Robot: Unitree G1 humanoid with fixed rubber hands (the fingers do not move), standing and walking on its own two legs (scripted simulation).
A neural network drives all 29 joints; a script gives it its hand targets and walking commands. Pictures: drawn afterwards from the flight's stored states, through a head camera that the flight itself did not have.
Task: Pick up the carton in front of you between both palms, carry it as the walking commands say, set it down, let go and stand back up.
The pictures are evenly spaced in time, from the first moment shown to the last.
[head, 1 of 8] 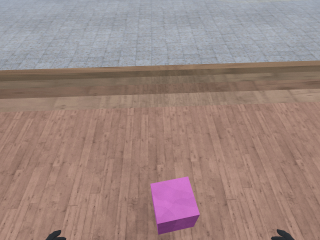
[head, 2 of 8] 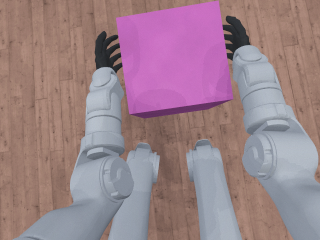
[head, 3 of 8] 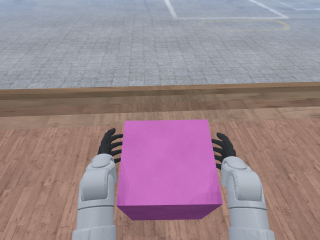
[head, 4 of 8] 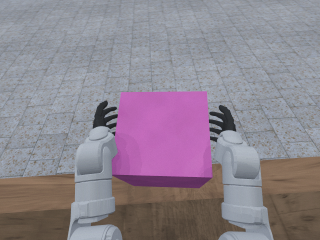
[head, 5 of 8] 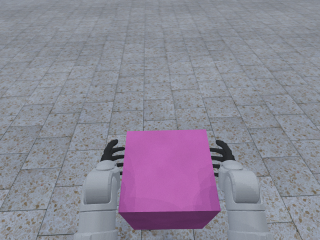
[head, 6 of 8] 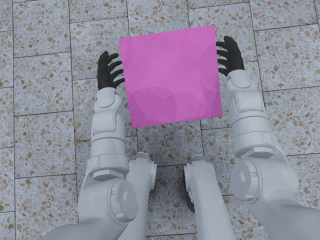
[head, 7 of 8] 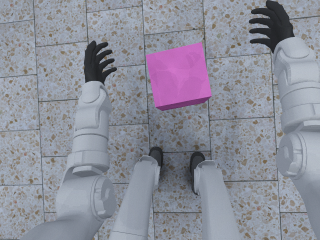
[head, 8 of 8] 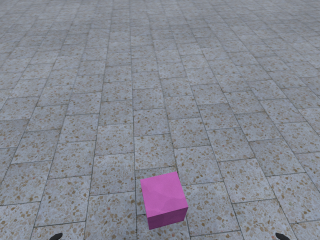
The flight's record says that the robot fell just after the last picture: no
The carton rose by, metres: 0.67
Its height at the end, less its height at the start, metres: -0.72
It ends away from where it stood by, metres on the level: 3.93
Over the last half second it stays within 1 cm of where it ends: yes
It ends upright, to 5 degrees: yes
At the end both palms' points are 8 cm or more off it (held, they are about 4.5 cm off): yes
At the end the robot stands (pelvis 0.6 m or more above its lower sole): yes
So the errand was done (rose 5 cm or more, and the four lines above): yes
